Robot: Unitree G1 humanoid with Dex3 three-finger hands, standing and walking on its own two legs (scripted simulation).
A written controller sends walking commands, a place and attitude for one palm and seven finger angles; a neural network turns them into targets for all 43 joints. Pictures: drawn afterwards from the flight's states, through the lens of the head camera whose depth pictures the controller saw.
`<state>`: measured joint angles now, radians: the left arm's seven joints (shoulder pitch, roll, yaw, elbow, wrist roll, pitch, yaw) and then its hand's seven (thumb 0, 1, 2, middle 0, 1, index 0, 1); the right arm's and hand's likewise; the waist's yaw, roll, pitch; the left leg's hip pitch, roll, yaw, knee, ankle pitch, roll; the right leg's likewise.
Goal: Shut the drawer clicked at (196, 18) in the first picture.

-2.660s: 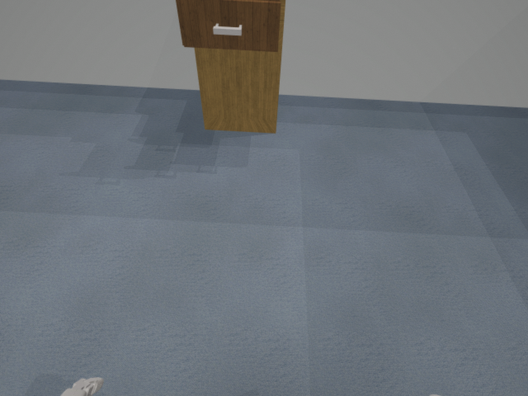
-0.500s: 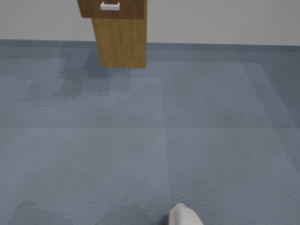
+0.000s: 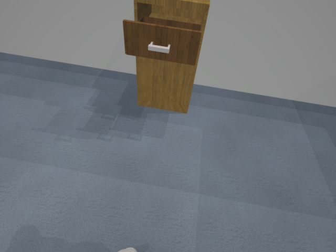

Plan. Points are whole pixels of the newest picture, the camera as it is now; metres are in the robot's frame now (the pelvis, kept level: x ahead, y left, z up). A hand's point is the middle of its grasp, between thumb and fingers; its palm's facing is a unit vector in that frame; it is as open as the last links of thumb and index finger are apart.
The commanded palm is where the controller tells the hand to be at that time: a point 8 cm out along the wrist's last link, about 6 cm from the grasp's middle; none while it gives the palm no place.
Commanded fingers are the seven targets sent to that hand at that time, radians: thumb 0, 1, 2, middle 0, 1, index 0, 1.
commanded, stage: walk to a spot facing it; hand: left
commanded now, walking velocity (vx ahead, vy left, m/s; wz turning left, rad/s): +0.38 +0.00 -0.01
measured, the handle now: (159, 46) +1.07 +0.14 -0.03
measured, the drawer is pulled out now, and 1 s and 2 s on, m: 0.30 0.30 0.30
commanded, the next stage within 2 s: take the last steps up to it in 0.82 s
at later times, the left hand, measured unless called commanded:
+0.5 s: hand (116, 197) +0.30 +0.18 -0.16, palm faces -0.10 -0.98 -0.19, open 7.3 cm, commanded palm none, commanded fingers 0.00 0.90 0.90 -0.20 -0.30 -0.20 -0.30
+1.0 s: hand (127, 183) +0.37 +0.16 -0.18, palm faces +0.10 -0.98 -0.14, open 7.3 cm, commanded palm none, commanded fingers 0.00 0.90 0.90 -0.20 -0.30 -0.20 -0.30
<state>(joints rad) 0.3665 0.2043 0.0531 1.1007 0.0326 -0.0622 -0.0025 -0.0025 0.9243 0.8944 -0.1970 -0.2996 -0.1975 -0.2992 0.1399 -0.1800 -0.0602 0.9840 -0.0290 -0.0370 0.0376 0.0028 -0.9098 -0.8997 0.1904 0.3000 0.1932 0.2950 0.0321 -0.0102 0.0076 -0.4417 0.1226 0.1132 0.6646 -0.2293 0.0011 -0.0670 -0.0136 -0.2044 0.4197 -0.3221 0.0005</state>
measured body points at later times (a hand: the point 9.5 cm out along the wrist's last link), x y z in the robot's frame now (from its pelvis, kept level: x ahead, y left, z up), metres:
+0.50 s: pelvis +0.20 +0.00 +0.00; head +0.22 +0.00 +0.45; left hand +0.31 +0.23 -0.15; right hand +0.07 -0.20 -0.14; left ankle +0.10 +0.11 -0.73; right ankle +0.32 -0.14 -0.70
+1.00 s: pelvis +0.39 -0.01 +0.00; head +0.40 +0.02 +0.45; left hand +0.36 +0.21 -0.17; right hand +0.48 -0.26 -0.13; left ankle +0.50 +0.09 -0.72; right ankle +0.33 -0.13 -0.73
